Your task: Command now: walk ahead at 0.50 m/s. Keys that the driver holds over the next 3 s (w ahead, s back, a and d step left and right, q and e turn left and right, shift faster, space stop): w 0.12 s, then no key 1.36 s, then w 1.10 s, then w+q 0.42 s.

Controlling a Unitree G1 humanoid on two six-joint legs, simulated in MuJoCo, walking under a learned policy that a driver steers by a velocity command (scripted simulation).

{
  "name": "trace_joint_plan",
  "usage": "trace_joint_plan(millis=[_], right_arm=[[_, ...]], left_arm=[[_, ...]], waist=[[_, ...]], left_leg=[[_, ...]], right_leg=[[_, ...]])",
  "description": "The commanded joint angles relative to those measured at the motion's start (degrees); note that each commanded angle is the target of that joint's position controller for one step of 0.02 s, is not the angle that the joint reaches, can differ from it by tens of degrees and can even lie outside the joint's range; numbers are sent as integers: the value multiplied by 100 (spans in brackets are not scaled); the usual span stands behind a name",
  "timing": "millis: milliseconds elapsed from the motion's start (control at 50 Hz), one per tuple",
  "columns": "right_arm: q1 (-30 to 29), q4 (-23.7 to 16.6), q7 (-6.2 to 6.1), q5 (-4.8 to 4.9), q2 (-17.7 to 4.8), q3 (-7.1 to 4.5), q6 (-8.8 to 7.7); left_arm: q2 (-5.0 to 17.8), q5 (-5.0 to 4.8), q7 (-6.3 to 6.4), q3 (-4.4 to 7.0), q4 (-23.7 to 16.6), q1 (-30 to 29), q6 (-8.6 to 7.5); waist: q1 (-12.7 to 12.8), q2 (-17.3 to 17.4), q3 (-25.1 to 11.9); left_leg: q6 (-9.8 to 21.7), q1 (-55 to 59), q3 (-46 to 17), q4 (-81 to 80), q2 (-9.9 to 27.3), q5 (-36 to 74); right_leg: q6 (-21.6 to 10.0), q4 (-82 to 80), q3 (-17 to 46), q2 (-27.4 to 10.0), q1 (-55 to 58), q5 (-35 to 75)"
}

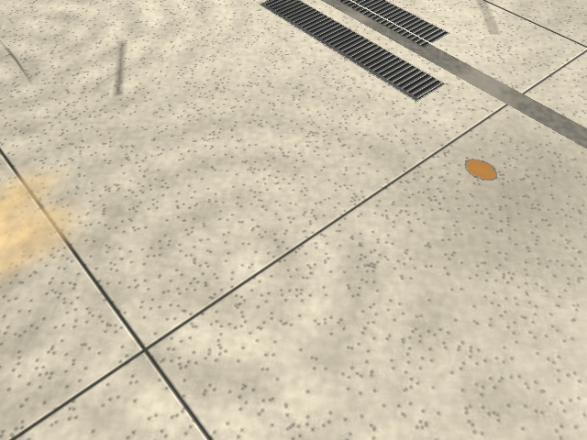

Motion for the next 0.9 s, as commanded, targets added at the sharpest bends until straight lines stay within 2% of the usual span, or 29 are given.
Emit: trace_joint_plan(millis=[20,80,120,160,200,240,260,280,300,320,340,360,380,400,420,440,480,500,540,580,600,620,640,660,680,700,780,900], right_arm=[[-96,-304,-16,-68,-294,-77,18],[-611,-441,40,-56,-183,-37,-28],[-1024,-547,81,-31,-122,9,-52],[-1317,-642,134,-49,-91,45,-81],[-1389,-703,206,-62,-135,46,-126],[-1078,-638,250,-75,-357,-20,-155],[-627,-494,241,-106,-498,-84,-166],[14,-266,213,-159,-712,-176,-181],[662,-125,166,-285,-1077,-238,-182],[748,-60,146,-276,-1148,-196,-101],[872,-52,184,-135,-724,-96,-42],[407,-125,184,-71,-658,-62,-25],[-112,-210,153,-106,-515,-7,-12],[-469,-264,130,-147,-328,64,-6],[-670,-248,116,-205,-274,87,0],[-785,-226,121,-252,-259,90,21],[-874,-192,94,-295,-325,76,45],[-839,-164,70,-277,-376,66,62],[-853,-124,24,-208,-450,61,126],[-907,-83,2,-132,-393,94,199],[-797,-9,2,-128,-287,134,219],[-646,64,2,-147,-236,158,239],[-454,76,-9,-163,-291,125,259],[-455,68,-53,-172,-278,124,294],[-456,88,-84,-178,-283,123,310],[-389,123,-102,-166,-237,129,323],[-260,277,-89,-160,-223,125,318],[-313,400,-80,-110,-252,112,361]], left_arm=[[891,-12,97,173,-259,-109,-87],[900,-46,156,161,-158,87,-48],[925,-78,174,163,-46,323,-33],[895,-67,193,148,79,478,31],[912,-54,217,153,179,563,129],[990,-70,245,179,191,426,200],[1036,-89,260,192,162,255,226],[964,-81,260,165,147,248,246],[784,39,266,89,39,427,238],[17,78,197,-144,231,1443,200],[426,-73,180,-54,393,1436,180],[794,-212,191,50,223,821,187],[782,-213,263,60,125,395,244],[766,-137,332,93,111,185,330],[673,-87,376,96,123,261,432],[529,-68,404,74,149,339,510],[357,-42,451,34,188,375,579],[351,-31,457,22,194,317,602],[401,-8,430,34,242,261,652],[399,69,387,39,288,169,682],[441,136,378,41,258,60,688],[547,154,389,39,176,-71,677],[900,83,415,101,155,-210,659],[890,28,396,124,241,-280,609],[666,43,381,74,261,-360,540],[556,69,370,45,286,-441,483],[540,0,347,27,393,-381,355],[560,-17,358,5,524,-290,388]], waist=[[-150,-486,19],[-11,-533,120],[132,-515,208],[204,-487,316],[177,-577,209],[-59,-729,-58],[-328,-764,-295],[-614,-608,-671],[-695,-8,-1447],[-264,1341,-2332],[-492,851,-2759],[-485,588,-1955],[-357,238,-1371],[-241,94,-950],[-48,253,-817],[47,402,-743],[115,524,-769],[91,513,-859],[110,433,-902],[168,360,-658],[148,279,-458],[72,127,-189],[-189,-307,45],[-222,-688,160],[-228,-768,160],[-278,-839,92],[-239,-583,-210],[-162,-314,-371]], left_leg=[[-157,-615,-160,-725,248,827],[-190,-443,7,-1785,89,1760],[-183,-264,149,-2307,-46,2090],[-154,-118,221,-2714,-197,2186],[-50,47,213,-2967,-324,2073],[109,488,161,-3108,-445,1770],[210,1040,237,-3269,-579,1807],[335,1933,299,-3519,-594,2539],[612,3483,-514,-3037,292,4883],[1786,5340,-2196,-2798,1723,6213],[1894,5147,-2584,-3109,1635,5175],[1651,4396,-2013,-3395,1374,4321],[1409,3604,-1630,-3641,1116,3597],[1302,2812,-1357,-3891,967,3166],[1193,2148,-1153,-4103,836,2781],[1135,1760,-992,-4268,696,2443],[1145,1407,-699,-4385,548,2272],[1142,1393,-669,-4430,539,2031],[1049,1248,-635,-4553,506,884],[757,867,-560,-4659,301,-803],[525,735,-552,-4694,178,-1452],[286,716,-502,-4604,25,-1762],[118,862,-280,-4465,-258,-1549],[24,1397,-9,-4219,-462,-1073],[18,1791,43,-3975,-476,-666],[58,2004,79,-3841,-474,-347],[133,2183,141,-3622,-470,649],[113,2359,158,-3457,-446,1429]], right_leg=[[-891,-1169,1307,-1644,224,856],[-702,-1204,829,-1393,218,998],[-652,-1226,681,-1361,283,913],[-602,-979,543,-1373,480,1626],[-500,-540,495,-1476,864,2405],[-349,-49,593,-1584,1165,3007],[-233,426,568,-1502,1216,3501],[-39,1240,430,-1199,1098,3559],[212,2569,249,-834,200,1933],[613,4584,299,-33,-1535,-2583],[650,5235,1104,-63,-1706,-3312],[627,5370,1041,-298,-2086,-3111],[652,5108,859,-540,-2138,-2693],[693,4772,807,-712,-1973,-2398],[708,4363,830,-859,-1467,-2120],[716,3903,751,-856,-1105,-1999],[722,3039,591,-789,-611,-1850],[703,2687,549,-767,-415,-1537],[646,2077,461,-732,-3,-736],[524,1415,330,-635,438,-123],[439,1141,405,-702,494,-56],[326,700,645,-926,355,-142],[206,628,705,-1014,-94,-699],[188,448,706,-900,-774,-1481],[270,269,715,-877,-1033,-1553],[363,197,715,-879,-1069,-1324],[435,442,639,-824,-551,-130],[378,616,554,-767,-240,612]])
Next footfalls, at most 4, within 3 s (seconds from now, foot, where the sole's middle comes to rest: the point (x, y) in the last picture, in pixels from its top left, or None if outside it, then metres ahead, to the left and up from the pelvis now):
0.28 left None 0.35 0.15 -0.78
0.62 right None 0.31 -0.09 -0.78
2.16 left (267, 349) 0.71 0.14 -0.78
2.72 right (360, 247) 1.04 -0.10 -0.78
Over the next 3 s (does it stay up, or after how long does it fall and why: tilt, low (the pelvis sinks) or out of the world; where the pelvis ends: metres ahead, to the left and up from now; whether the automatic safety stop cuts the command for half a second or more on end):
stays up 1.01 -0.01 0.00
